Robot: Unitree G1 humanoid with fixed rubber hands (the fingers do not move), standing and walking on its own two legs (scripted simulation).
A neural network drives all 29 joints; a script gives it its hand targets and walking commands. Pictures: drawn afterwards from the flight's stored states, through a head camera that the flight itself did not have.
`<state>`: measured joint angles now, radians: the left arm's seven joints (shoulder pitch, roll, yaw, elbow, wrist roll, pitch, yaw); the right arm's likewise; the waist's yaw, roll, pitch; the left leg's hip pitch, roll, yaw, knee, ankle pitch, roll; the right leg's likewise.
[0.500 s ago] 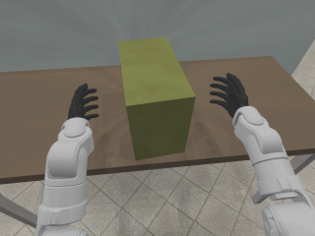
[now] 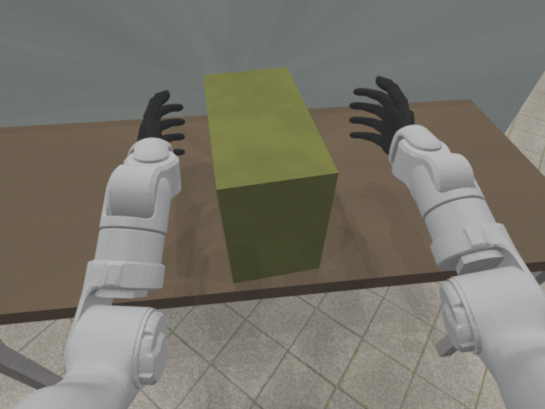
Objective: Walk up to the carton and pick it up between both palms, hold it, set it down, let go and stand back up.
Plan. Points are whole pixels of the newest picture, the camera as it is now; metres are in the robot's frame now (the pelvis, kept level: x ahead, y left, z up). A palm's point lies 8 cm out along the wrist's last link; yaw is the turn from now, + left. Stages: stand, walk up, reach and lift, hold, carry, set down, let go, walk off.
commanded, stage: reach and lift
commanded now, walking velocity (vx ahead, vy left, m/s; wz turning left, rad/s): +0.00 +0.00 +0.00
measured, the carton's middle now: (261, 171) +0.51 +0.02 +0.05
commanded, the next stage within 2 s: none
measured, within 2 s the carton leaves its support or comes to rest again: neither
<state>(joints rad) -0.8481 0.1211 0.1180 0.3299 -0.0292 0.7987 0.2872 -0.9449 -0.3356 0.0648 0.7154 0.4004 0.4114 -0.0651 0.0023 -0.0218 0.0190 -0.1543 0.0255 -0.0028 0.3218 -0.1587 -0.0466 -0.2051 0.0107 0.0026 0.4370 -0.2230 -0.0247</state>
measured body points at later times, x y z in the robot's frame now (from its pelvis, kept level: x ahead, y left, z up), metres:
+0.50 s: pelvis +0.02 +0.00 +0.00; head +0.04 +0.00 +0.45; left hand +0.47 +0.18 +0.23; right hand +0.50 -0.15 +0.24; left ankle +0.01 +0.15 -0.74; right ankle +0.01 -0.09 -0.74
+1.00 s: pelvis +0.01 +0.01 +0.00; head +0.06 +0.00 +0.44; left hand +0.49 +0.20 +0.16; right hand +0.51 -0.17 +0.18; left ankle +0.01 +0.15 -0.74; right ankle +0.01 -0.09 -0.74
